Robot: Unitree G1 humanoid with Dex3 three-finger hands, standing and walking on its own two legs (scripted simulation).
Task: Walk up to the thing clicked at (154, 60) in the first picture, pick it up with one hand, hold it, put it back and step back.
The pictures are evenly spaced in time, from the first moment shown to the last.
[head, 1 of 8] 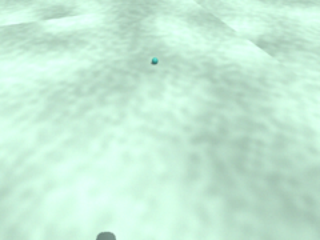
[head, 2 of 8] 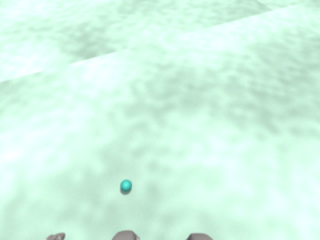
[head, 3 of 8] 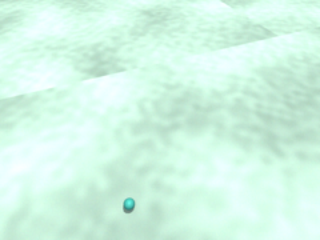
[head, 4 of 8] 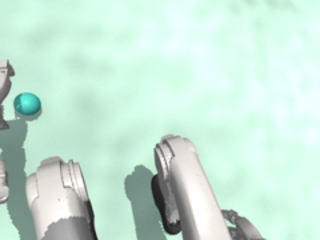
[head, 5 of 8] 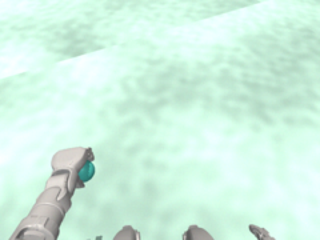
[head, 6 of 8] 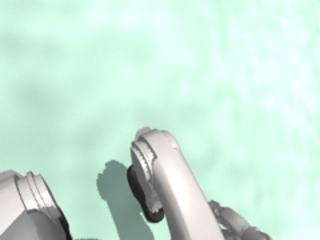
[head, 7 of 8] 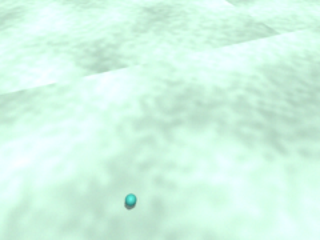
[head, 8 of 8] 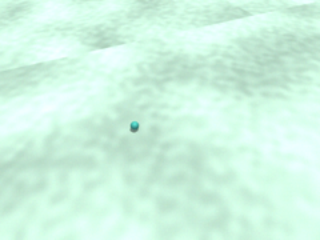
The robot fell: no
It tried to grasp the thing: yes
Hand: left
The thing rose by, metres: 0.67
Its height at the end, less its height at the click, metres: +0.00
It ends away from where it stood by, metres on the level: 0.01
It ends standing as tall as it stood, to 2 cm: yes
